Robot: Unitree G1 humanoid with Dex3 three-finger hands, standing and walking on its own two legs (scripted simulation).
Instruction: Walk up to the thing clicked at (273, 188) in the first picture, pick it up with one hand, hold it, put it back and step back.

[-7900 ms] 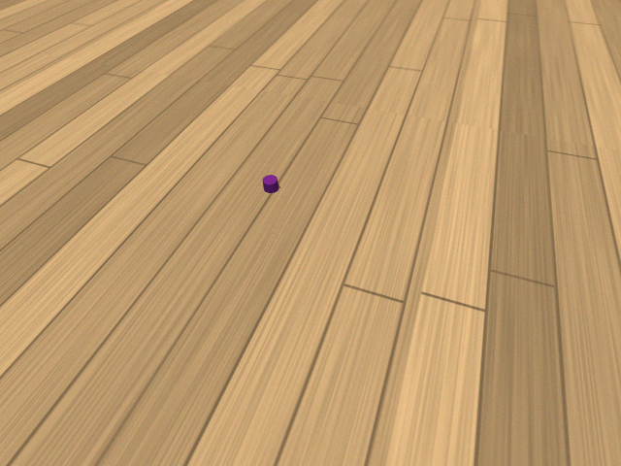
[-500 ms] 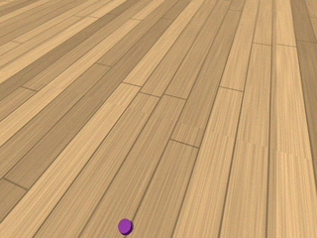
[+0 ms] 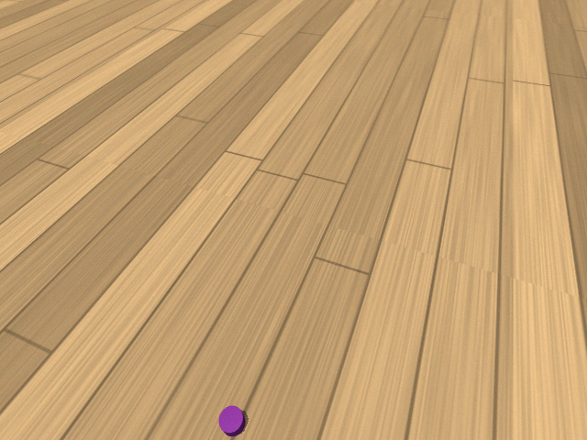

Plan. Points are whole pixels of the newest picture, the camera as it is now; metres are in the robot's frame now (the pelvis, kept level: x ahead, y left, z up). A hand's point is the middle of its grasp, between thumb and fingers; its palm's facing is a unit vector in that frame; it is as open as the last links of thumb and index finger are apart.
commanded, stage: stand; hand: left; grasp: from above
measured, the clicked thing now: (232, 421) +0.32 +0.24 -0.76
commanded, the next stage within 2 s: rise first in 0.70 s
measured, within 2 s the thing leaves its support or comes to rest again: neither
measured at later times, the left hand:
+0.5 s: hand out of the picture +0.07 +0.25 -0.16, palm faces -0.02 -0.94 -0.35, open 7.3 cm
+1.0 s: hand out of the picture +0.13 +0.25 -0.17, palm faces +0.01 -0.95 -0.32, open 8.6 cm
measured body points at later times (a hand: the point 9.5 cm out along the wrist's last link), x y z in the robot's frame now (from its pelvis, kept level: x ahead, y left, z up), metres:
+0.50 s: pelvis +0.00 +0.00 +0.00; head +0.01 +0.00 +0.45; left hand +0.07 +0.30 -0.13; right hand +0.08 -0.30 -0.13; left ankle +0.00 +0.13 -0.75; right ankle -0.03 -0.12 -0.75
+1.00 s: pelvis -0.02 +0.00 -0.02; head +0.04 +0.01 +0.43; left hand +0.13 +0.30 -0.15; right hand +0.08 -0.27 -0.14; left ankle +0.00 +0.13 -0.75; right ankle -0.03 -0.12 -0.75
